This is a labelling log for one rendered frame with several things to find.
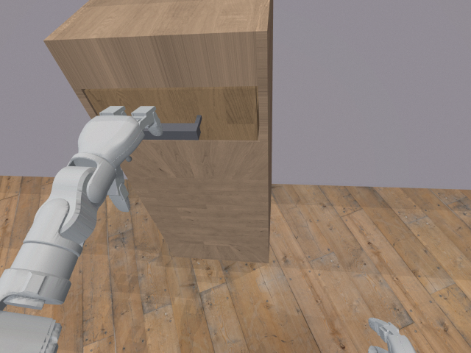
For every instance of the cabinet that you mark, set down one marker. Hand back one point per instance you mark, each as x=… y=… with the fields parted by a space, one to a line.
x=210 y=199

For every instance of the left robot hand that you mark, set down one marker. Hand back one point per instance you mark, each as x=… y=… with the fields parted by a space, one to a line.
x=114 y=136

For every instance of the left robot forearm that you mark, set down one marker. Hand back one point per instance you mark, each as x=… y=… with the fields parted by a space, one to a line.
x=43 y=266

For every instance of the handle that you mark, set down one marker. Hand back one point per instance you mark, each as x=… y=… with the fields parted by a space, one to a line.
x=177 y=131

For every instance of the right robot hand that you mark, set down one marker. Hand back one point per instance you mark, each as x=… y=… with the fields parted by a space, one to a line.
x=389 y=334

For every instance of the left robot upper arm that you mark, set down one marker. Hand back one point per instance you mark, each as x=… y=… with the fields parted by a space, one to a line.
x=22 y=333

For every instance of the drawer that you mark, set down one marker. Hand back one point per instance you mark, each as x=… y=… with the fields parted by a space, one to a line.
x=228 y=113

